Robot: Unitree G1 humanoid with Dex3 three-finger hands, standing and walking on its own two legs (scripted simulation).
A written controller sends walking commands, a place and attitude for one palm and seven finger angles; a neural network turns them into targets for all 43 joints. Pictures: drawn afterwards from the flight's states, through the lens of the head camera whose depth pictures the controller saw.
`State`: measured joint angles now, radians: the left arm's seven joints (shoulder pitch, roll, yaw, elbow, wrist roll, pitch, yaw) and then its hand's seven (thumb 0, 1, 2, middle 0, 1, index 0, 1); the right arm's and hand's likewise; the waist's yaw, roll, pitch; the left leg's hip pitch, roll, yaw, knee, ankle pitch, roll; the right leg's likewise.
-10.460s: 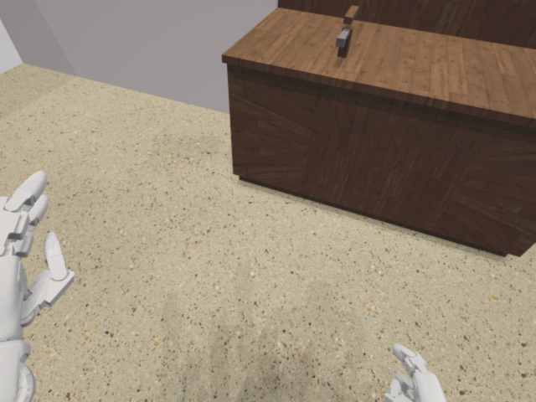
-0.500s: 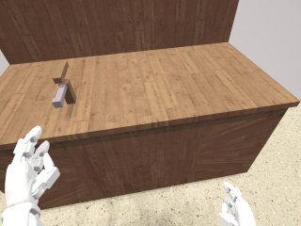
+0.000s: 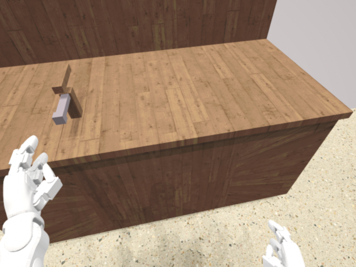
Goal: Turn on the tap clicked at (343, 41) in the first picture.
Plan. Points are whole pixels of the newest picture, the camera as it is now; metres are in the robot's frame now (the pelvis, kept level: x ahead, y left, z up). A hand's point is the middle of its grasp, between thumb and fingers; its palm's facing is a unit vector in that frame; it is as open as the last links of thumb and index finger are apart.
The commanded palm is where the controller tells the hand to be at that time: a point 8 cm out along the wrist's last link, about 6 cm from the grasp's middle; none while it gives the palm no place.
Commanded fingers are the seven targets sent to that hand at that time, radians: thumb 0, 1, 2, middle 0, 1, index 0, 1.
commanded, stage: reach beside the lever's end, fingers flat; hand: left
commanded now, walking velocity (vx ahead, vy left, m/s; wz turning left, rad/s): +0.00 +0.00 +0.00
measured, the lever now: (59, 118) +0.46 +0.40 +0.07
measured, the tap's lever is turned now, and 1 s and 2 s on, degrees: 0 0 0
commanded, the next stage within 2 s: push the lever round in 1.64 s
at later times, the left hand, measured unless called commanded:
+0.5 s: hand (55, 155) +0.31 +0.32 +0.09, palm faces +0.53 -0.84 -0.07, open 7.6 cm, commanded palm +0.27 +0.36 +0.09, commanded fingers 0.00 0.90 0.90 -0.17 -0.22 -0.17 -0.22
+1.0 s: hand (55, 140) +0.38 +0.37 +0.07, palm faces +0.54 -0.84 -0.07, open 7.7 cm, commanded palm +0.34 +0.40 +0.07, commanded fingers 0.00 0.90 0.90 -0.15 -0.15 -0.15 -0.15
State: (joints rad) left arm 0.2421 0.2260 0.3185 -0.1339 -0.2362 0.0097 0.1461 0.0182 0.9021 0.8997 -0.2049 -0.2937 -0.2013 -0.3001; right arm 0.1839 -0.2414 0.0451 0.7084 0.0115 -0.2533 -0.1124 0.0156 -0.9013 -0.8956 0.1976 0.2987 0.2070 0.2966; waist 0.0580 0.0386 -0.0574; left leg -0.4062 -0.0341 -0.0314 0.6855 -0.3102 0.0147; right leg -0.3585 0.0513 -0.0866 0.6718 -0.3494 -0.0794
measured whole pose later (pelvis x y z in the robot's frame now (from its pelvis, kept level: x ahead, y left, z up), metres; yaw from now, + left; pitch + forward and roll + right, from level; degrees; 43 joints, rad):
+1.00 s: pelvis +0.00 +0.02 -0.02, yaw -2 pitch +11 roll -2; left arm -0.41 0.49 0.57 0.79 -0.15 -0.25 -0.01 0.02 0.90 0.90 -0.16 -0.17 -0.16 -0.18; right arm 0.29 -0.27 0.03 0.72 0.00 -0.13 -0.10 0.01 -0.90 -0.90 0.20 0.30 0.21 0.30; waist -0.03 0.02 -0.09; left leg -0.67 -0.02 -0.01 0.84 -0.37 0.05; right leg -0.60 0.06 -0.07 0.78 -0.37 -0.05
